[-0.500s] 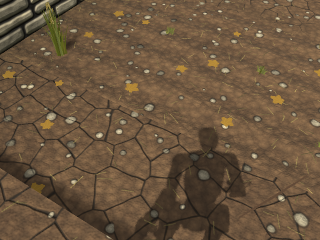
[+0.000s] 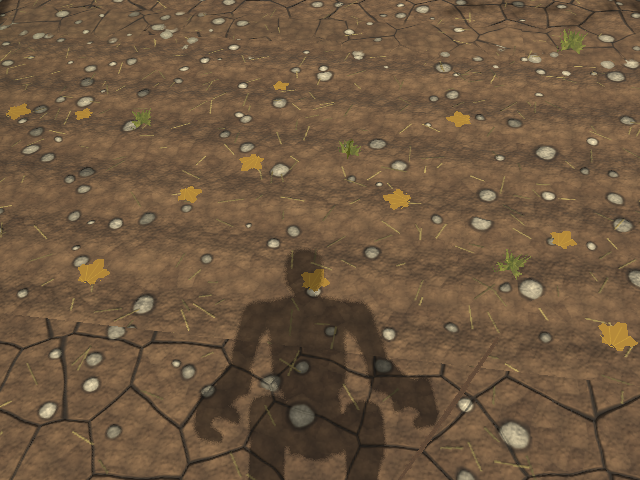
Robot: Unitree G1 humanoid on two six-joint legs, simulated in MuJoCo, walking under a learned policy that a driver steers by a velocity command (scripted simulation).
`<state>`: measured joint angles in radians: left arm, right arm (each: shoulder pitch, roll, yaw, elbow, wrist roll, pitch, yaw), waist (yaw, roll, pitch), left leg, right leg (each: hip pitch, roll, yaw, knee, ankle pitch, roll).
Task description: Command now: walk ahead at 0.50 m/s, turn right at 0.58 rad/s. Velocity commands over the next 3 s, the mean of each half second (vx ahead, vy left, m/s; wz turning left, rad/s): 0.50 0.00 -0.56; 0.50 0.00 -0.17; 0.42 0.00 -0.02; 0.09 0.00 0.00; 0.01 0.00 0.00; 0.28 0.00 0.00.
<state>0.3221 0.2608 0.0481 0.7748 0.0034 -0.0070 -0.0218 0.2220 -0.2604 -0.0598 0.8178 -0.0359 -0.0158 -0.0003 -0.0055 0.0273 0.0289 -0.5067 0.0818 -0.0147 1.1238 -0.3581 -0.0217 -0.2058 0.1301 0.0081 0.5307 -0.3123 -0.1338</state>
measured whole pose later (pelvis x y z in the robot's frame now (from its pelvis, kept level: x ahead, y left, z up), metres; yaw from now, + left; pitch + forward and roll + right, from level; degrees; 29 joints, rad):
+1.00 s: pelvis +0.55 -0.02 -0.17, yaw -20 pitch +1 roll +0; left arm -0.04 0.22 -0.01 0.81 0.04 -0.07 -0.01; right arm 0.50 -0.19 -0.02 1.01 -0.01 -0.05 0.00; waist -0.08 0.02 0.05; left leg -0.14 -0.05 0.03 0.83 -0.48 0.07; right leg -0.38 0.05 -0.06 0.54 -0.18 -0.11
